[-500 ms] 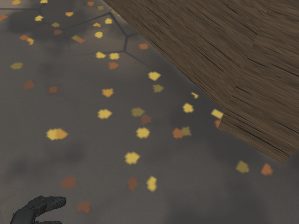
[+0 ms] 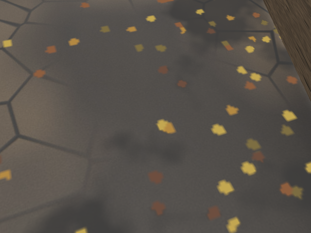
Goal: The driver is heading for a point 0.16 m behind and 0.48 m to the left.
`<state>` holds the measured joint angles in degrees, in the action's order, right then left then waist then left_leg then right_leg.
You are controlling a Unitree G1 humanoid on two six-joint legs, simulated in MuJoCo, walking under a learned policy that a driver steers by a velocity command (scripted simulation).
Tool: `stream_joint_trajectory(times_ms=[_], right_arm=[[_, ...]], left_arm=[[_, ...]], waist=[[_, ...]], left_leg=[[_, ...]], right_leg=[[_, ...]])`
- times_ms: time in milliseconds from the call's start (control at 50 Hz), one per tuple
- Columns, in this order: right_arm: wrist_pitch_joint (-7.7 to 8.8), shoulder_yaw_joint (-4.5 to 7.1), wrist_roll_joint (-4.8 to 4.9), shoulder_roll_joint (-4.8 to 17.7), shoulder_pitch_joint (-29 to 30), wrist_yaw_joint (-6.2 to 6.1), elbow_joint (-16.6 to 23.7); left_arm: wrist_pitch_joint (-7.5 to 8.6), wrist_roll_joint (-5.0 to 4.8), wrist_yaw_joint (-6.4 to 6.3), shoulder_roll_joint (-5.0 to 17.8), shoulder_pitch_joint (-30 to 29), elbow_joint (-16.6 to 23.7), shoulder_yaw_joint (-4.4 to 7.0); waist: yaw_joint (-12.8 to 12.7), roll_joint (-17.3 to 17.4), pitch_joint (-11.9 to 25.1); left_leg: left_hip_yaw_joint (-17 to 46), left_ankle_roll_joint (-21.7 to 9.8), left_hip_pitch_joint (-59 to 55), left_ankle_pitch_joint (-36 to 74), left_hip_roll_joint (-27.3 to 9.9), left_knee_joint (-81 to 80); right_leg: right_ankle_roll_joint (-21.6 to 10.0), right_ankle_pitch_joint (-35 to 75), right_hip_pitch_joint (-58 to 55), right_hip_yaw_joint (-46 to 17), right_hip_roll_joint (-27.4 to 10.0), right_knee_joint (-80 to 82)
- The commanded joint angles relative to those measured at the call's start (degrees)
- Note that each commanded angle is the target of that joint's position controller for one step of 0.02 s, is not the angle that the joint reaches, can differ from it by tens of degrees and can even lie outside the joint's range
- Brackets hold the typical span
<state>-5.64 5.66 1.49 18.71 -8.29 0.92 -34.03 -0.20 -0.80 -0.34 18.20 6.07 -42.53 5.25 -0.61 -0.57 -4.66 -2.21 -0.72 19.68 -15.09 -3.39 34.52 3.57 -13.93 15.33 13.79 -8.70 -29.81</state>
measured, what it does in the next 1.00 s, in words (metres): walks ahead, turning left: right foot, then left foot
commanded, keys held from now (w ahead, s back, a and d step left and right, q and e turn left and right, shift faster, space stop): q+shift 0.22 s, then w+q+shift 0.78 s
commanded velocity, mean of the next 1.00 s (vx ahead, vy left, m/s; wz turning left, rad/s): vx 0.55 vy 0.00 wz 0.99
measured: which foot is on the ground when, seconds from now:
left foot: down 0.00-0.46, up 0.48-0.92, down 0.94-1.00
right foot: down 0.00-0.00, up 0.02-0.44, down 0.46-0.94, up 0.96-1.00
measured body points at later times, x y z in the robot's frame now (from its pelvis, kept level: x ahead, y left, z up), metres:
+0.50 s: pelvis +0.09 +0.01 +0.00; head +0.10 +0.03 +0.45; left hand +0.12 +0.35 -0.07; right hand +0.35 -0.17 -0.07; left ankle +0.02 +0.11 -0.72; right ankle +0.14 -0.10 -0.73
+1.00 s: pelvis +0.28 +0.26 -0.04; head +0.31 +0.29 +0.41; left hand +0.06 +0.43 -0.16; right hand +0.61 +0.26 -0.12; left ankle +0.30 +0.36 -0.73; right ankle +0.24 -0.05 -0.60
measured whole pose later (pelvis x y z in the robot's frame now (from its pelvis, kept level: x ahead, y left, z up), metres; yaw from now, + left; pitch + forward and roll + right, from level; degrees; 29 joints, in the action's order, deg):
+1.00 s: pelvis +0.28 +0.26 -0.04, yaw +57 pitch +0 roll +0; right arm 1.7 4.2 2.4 18.7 -9.3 3.0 -33.4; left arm 5.1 -0.7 -0.7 16.5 21.6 -45.7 2.1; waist -1.6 0.4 -5.1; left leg -5.7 -9.5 32.1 -15.7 4.7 47.2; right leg 1.0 -22.7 2.1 2.2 -3.4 -69.2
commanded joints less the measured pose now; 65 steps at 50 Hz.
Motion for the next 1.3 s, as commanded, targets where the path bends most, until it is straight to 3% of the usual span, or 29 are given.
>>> stream_joint_trajectory(times_ms=[20, 40, 60, 100, 220, 280, 360, 420, 460, 480, 500, 540, 560, 740, 820, 880, 920, 940, 960, 980, 1000, 1020, 1040, 1080, 1140, 1180, 1220, 1260, 1300], right_arm=[[0.67, 5.75, -0.6, 18.71, -10.3, -1.93, 1.82], [2.74, 5.17, -3.01, 16.85, -9.27, -1.22, 3.31], [4.19, 4.53, -2.88, 15.13, -7.15, -0.99, 2.9], [4.63, 3.17, -0.29, 10.92, -1.85, -1.96, 3.11], [3.83, 2.46, -0.42, 10.08, -0.65, -3.57, 3.99], [4.35, 2.41, 0.41, 10.64, -2.42, -3.25, 3.7], [5.38, 1.91, 0.46, 10.4, -3.56, -2.69, 3.09], [5.3, 0.82, 0.48, 8.41, -0.69, -2.34, 4.49], [5.39, -0.6, 0.41, 4.73, 1.34, -2.09, 5.75], [5.66, -2.21, -0.22, -0.73, -1.2, -1.74, 5.5], [6.56, -2.24, 1.7, 0.72, 0.45, -1.58, 10.06], [6.74, -0.74, 0.61, 7.09, 1.14, -1.31, 8.27], [6.57, -0.53, -0.18, 6.9, -0.4, -1.19, 7.01], [6.97, -1.94, 1.1, 2.0, 4.76, 0.72, 7.18], [7.86, -3.21, 1.21, -0.53, 11.35, 3.12, 8.07], [7.92, -1.79, 1.73, 2.27, 7.31, 3.54, 7.36], [6.94, 2.13, 2.2, 9.97, -12.3, 3.02, 2.89], [6.07, 4.38, 2.28, 13.68, -24.87, 1.96, -1.31], [6.05, 4.74, 1.64, 18.14, -20.18, 0.87, -0.77], [7.91, 3.28, 0.22, 14.75, -20.31, 1.23, 1.66], [9.14, 2.48, -0.38, 10.56, -22.03, 1.33, 0.59], [10.31, 2.01, -0.96, 9.81, -20.43, 1.63, -0.89], [11.03, 1.24, -1.1, 7.66, -15.77, 1.56, -0.53], [10.96, 0.29, -1.54, 5.6, -9.47, 0.9, 0.52], [10.76, -0.07, 0.15, 5.39, -7.83, -0.77, -0.34], [9.52, 0.47, 0.17, 6.61, -7.43, -2.19, -1.83], [8.09, 1.34, 0.26, 7.76, -13.06, -2.66, -4.4], [7.38, 1.59, 0.87, 7.62, -14.31, -3.16, -5.64], [7.07, 1.65, 1.24, 6.6, -12.82, -3.64, -5.43]], left_arm=[[0.51, 2.52, 0.78, 2.39, -0.18, 5.58, 0.49], [0.79, 2.83, -0.09, 3.98, -6.38, 7.46, 0.88], [0.82, 1.47, -0.66, 5.54, -8.55, 7.9, 1.3], [0.91, 1.57, -1.94, 6.25, -6.15, 6.29, 1.81], [1.29, 1.25, -1.26, 3.97, -4.61, 5.94, 1.27], [2.28, 0.1, 0.29, 4.51, -5.84, 6.4, 1.27], [5.05, -0.65, 1.37, 4.92, -7.94, 7.44, 1.56], [6.45, -1.59, 1.34, 4.77, -3.98, 6.82, 2.03], [6.71, -1.67, 0.87, 6.43, 6.42, 4.11, 3.24], [6.63, -0.31, 0.54, 8.58, 13.51, 3.64, 3.49], [6.89, 2.21, 1.18, 12.23, 12.77, 3.74, 3.75], [6.65, 0.45, 0.47, 7.56, 7.58, 5.3, 2.53], [6.24, 0.05, 0.04, 6.58, 8.27, 5.57, 1.9], [6.24, 2.58, -0.34, 4.78, 14.01, 1.02, -0.25], [5.41, 1.79, -0.39, 7.34, 16.72, -1.14, 0.0], [4.06, 1.48, -1.08, 12.93, 16.1, -1.44, 0.98], [3.38, 0.91, -1.14, 15.33, 12.69, 0.06, 1.7], [4.38, 0.36, -1.19, 12.52, 11.08, 1.42, 0.9], [6.61, 1.44, -0.79, 1.92, 14.58, 4.93, -2.08], [9.98, -0.52, -0.23, 4.32, 14.0, 8.54, -2.9], [11.28, -1.94, -0.23, 7.7, 4.42, 10.61, -2.3], [11.57, -2.41, -0.42, 6.3, 2.42, 11.7, -2.61], [11.12, -0.87, -0.63, 5.44, 3.32, 10.34, -2.77], [9.11, 0.57, 0.14, 5.65, 7.62, 8.62, -2.19], [7.82, 2.53, 0.31, 5.38, 1.01, 11.21, -2.35], [8.18, 3.61, 0.69, 1.65, -5.65, 13.58, -3.37], [8.45, 2.85, 1.39, -0.06, -9.38, 15.07, -3.3], [8.18, 1.06, 1.4, 2.59, -10.42, 16.19, -1.81], [8.03, 0.63, 0.73, 5.56, -9.57, 16.48, -0.34]], waist=[[1.32, 22.57, 9.25], [5.52, 15.55, 15.27], [4.52, 10.56, 13.26], [1.29, 6.79, 10.01], [0.25, 7.35, 11.45], [1.86, 9.88, 10.44], [2.87, 11.26, 7.11], [-0.03, 10.59, 5.68], [-5.28, 6.06, 7.51], [-6.38, -2.74, 13.16], [-3.94, -12.77, 7.83], [-3.23, -9.02, 1.05], [-2.93, -6.33, 1.8], [-3.63, -4.4, -4.69], [-4.98, -1.72, -7.74], [0.89, -7.83, -1.1], [12.18, -10.62, 9.65], [17.15, -5.15, 13.32], [7.05, 17.49, 14.16], [7.76, 13.88, 29.14], [10.51, 5.92, 21.36], [6.5, -0.92, 11.46], [3.05, -4.87, 8.21], [-2.16, -0.87, 2.8], [-1.94, -0.29, -3.8], [0.08, 0.72, -4.67], [4.23, 2.47, 0.08], [4.4, 5.66, 2.32], [2.74, 7.16, 4.23]], left_leg=[[29.45, -15.06, -25.7, 39.96, -15.02, -10.95], [34.15, -20.93, -21.89, 32.33, -17.38, -13.57], [29.71, -18.58, -20.25, 25.14, -14.55, -15.25], [24.99, -13.29, -17.05, 19.3, -10.41, -14.89], [25.27, -11.57, -13.19, 21.08, -5.26, -12.83], [31.99, -12.12, -10.87, -14.64, -4.21, -18.5], [36.75, -12.46, -8.28, -19.46, -3.6, -18.41], [37.32, -10.95, 0.81, -19.63, -0.94, -15.69], [31.74, -6.27, 14.91, -23.75, 3.67, -4.18], [20.99, -3.21, 20.14, -23.48, 9.4, 14.95], [17.5, -2.74, 34.98, -16.87, 7.91, 23.33], [12.27, -0.7, 39.65, -8.1, 0.69, 33.16], [10.86, -0.3, 38.33, -5.69, -0.44, 36.65], [4.46, 1.52, 37.06, 13.22, -3.72, 36.05], [-2.42, -2.13, 31.7, 14.47, -2.77, 19.45], [-10.08, -6.24, 15.04, 7.69, 5.21, 14.35], [-8.91, -10.34, -11.01, 2.65, 9.07, 11.91], [-1.12, -12.82, -33.16, 7.27, 7.46, 3.45], [27.64, -21.26, -47.64, 0.12, -5.22, -2.81], [54.7, -28.01, -52.85, -24.68, -12.27, -14.44], [52.97, -23.07, -46.05, -24.37, -11.35, -19.46], [48.08, -21.27, -34.78, -18.3, -10.35, -21.19], [41.78, -19.96, -25.56, -12.0, -8.06, -20.46], [33.25, -19.59, -12.57, -5.66, -2.73, -21.91], [23.0, -17.49, 0.76, 14.73, 2.04, -23.42], [16.2, -13.13, 8.85, 25.54, 7.36, -18.49], [18.16, -9.16, 10.11, 19.91, 8.07, -16.45], [22.83, -7.23, 4.13, 15.64, 7.64, -12.43], [26.6, -5.15, -2.7, 17.81, 6.58, -4.94]], right_leg=[[3.05, -24.66, 24.33, -1.41, 4.58, -28.09], [2.53, -24.68, 27.47, -14.39, 6.95, -37.24], [0.78, -19.55, 28.14, -16.91, 6.35, -38.58], [-0.53, -10.74, 28.15, -18.79, 5.5, -35.3], [1.14, -3.07, 20.87, -19.86, 11.12, -24.49], [0.54, -1.46, 18.44, -20.68, 11.87, -14.49], [-0.44, -4.15, 13.09, -21.45, 12.27, -5.94], [-0.85, -1.49, -0.72, -19.95, 12.08, 1.17], [-2.98, 2.08, -20.43, -21.47, 6.76, 7.24], [-6.28, -10.73, -29.45, -33.31, -4.4, 9.12], [-12.25, -29.65, -26.97, -54.3, -14.29, 17.2], [-11.76, -28.46, -21.72, -47.38, -13.07, 18.15], [-9.95, -24.41, -20.73, -41.69, -10.54, 17.75], [-8.62, 3.31, -13.84, -10.56, -3.6, 22.43], [-7.22, 17.55, -18.35, -3.08, -4.72, 23.42], [-6.62, 72.13, -22.55, 1.13, -6.34, 11.86], [-7.49, 84.37, -16.1, 0.32, -7.76, -12.27], [-5.51, 58.58, -0.51, -0.74, -3.45, -31.23], [-2.38, -12.16, 23.75, -4.7, 10.35, -58.06], [-4.04, -13.0, 31.49, -22.19, 11.44, -63.52], [-5.85, -8.32, 33.72, -23.68, 8.66, -59.35], [-6.23, -6.39, 33.1, -22.73, 7.06, -53.52], [-5.86, -4.94, 28.65, -23.17, 4.46, -48.49], [-3.71, -3.14, 22.96, -23.31, 3.03, -42.58], [-0.13, 1.41, 18.76, -17.71, 3.94, -28.21], [0.74, 13.58, 11.16, -13.14, 8.36, -13.76], [0.43, 26.91, 1.36, -11.54, 13.46, -3.79], [0.2, 27.99, -0.47, -15.54, 14.46, 1.26], [-0.82, 24.89, -1.28, -18.25, 13.74, 4.18]])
